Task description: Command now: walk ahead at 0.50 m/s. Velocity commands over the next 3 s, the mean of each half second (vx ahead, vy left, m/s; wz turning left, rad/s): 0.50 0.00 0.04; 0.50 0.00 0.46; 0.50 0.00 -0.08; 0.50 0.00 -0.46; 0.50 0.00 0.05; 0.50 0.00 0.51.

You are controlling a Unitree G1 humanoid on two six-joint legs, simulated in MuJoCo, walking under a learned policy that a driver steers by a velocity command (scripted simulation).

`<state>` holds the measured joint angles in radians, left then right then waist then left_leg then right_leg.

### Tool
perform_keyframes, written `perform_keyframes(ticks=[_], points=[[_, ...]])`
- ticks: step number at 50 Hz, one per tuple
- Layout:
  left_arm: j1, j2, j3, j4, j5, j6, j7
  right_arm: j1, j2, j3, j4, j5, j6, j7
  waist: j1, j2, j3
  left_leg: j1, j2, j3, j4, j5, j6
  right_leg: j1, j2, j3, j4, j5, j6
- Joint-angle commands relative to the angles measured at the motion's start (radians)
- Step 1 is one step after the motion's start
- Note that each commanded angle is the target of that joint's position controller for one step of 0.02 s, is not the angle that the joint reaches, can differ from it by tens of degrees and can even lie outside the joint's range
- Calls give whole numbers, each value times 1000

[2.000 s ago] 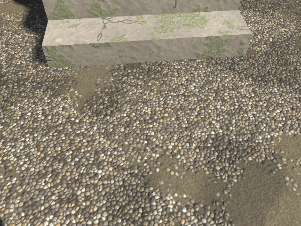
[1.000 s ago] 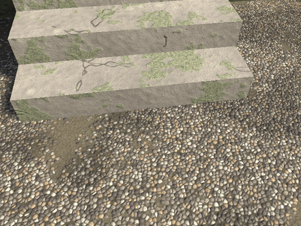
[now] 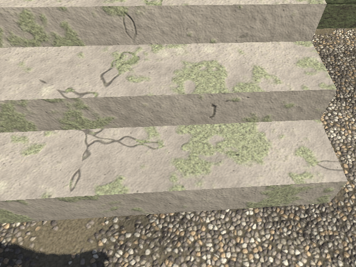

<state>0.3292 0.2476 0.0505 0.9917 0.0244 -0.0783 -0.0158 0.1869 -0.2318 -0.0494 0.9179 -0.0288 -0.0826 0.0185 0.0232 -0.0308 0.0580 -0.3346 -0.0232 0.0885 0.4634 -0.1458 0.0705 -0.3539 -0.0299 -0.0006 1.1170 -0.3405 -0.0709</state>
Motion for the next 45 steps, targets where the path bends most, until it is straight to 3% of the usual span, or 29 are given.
perform_keyframes(ticks=[1, 4, 7, 11, 14, 17, 19, 20, 21, 22, 23, 24, 26, 30, 36, 37, 40, 41, 42, 43, 44, 45], points=[[61, 40, 7, -28, 20, 16, -13, 90, -81, -15, 2, 12, -19, -2, 1, 110, -78, 164, 253, -279, -293, 107, 127, -120, -66, 24, -5, 57, 3], [-14, 33, 2, -53, 19, 30, -21, 142, -105, -19, 34, 18, -31, -3, 5, 105, -36, 163, 243, -222, -345, 106, 144, -188, -89, 3, -93, 136, 25], [-139, 36, -3, -93, 13, 33, -22, 190, -97, -15, 58, 19, -29, -6, -21, 96, 12, 190, 227, -190, -381, 77, 144, -257, -100, -16, -240, 230, 50], [-264, 17, -15, -128, 1, 25, -21, 248, -107, -14, 85, 17, -28, -9, -56, 93, 32, 235, 213, -139, -368, 155, 131, -221, -68, -51, -430, 308, 56], [-327, 24, -15, -150, 2, 18, -16, 286, -108, -13, 106, 11, -26, -16, -73, 99, 38, 307, 232, -138, -329, 218, 127, -210, -49, -60, -509, 291, 43], [-325, 37, -9, -163, 5, 5, -10, 274, -124, -19, 116, 6, -24, -25, -52, 103, 33, 373, 264, -145, -254, 360, 112, -161, -30, -66, -563, 201, 8], [-183, 45, 1, -119, 12, -15, 5, 236, -114, -15, 114, 11, -19, -25, 20, 72, -38, 363, 223, -115, -52, 612, 84, 53, 26, -96, -676, 204, -24], [-24, 87, 16, -68, 26, -30, 17, 226, -92, -3, 103, 16, -21, -25, 75, 39, -140, 267, 171, -93, 128, 571, 59, 285, -7, -53, -699, 255, -47], [123, 194, 42, -50, 48, -40, 29, 231, -34, 17, 57, 44, -24, -20, 110, -106, -265, 0, 77, -32, 424, 234, 16, 563, -261, 241, -733, 250, -111], [146, 265, 67, -33, 35, -28, 18, 303, -15, 16, 67, 50, -17, -27, 74, -256, -311, -208, -46, -39, 648, -377, 12, 645, -429, 526, -831, 317, -185], [54, 183, 50, -53, 12, -18, 13, 248, -93, -7, 86, 22, -3, -33, 36, -82, -212, -230, 33, -140, 696, -320, 33, 522, -369, 432, -843, 178, -142], [-39, 113, 32, -74, 2, -19, 8, 210, -70, -5, 84, 19, -2, -24, 10, -46, -111, -223, 68, -144, 678, -234, 35, 390, -327, 320, -893, 133, -112], [-96, 53, 13, -75, -4, -27, 12, 174, -37, -3, 89, 10, 14, -17, -23, -42, -27, -185, 107, -129, 633, -144, 23, 260, -258, 165, -963, 212, -64], [-53, 58, 8, -42, -8, -58, 19, 132, -15, -8, 70, -4, 42, -3, -58, -41, -66, -198, 95, -95, 656, -52, -12, 252, -219, -45, -915, 671, -53], [-15, 79, 9, -31, -6, -52, 35, -91, 1, 6, -16, -4, 45, 17, -22, -49, -20, -228, 104, -47, 368, 78, -36, 245, -213, -151, -942, 557, -70], [12, 74, 9, -23, 2, -48, 38, -48, 15, 12, -2, -5, 56, 9, -30, -79, -56, -179, 94, -13, 397, 43, -28, 259, -229, -168, -911, 539, -83], [43, 86, 15, -19, 8, -42, 40, -119, -6, 11, -44, -12, 67, 7, -18, -44, -12, -166, 90, 5, 328, -29, 10, 274, -277, -171, -869, 579, -87], [20, 99, 18, -33, 14, -39, 37, -104, -7, 8, -44, -9, 72, 0, -35, -44, -28, -122, 52, 42, 331, -87, 25, 285, -280, -192, -783, 803, -78], [10, 112, 21, -44, 7, -33, 36, -70, -11, 6, -43, -11, 73, -8, -48, -45, -72, -68, 16, 62, 327, -136, 43, 302, -280, -217, -675, 1017, -71], [-4, 126, 25, -55, 0, -25, 35, -8, -17, -1, -27, -8, 67, -13, -66, -54, -114, -16, -20, 72, 282, -141, 59, 318, -268, -234, -550, 1114, -60], [-38, 140, 29, -71, -17, -14, 32, 87, -15, -7, -4, -4, 55, -17, -109, -59, -157, 88, -60, 94, 195, -84, 76, 285, -250, -251, -387, 1120, -47], [-97, 150, 33, -92, -35, -4, 27, 194, -34, -21, 22, -7, 41, -21, -185, -32, -187, 239, -75, 80, 40, 27, 95, 184, -213, -259, -173, 954, -16]])
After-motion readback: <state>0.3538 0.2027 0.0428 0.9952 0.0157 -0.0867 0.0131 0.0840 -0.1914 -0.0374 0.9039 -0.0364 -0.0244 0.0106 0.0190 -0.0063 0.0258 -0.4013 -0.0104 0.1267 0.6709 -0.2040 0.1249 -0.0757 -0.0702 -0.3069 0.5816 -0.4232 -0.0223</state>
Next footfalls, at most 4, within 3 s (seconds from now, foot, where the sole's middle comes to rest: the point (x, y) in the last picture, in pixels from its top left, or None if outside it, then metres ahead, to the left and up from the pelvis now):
0.40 right None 0.36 -0.12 -0.77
0.90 left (163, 259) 0.48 0.07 -0.77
1.42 right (178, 163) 0.78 0.03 -0.60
1.88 left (132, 73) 1.07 0.22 -0.42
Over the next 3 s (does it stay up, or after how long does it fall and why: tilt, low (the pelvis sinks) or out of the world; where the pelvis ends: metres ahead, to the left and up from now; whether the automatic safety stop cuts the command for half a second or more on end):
stays up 1.56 0.11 0.58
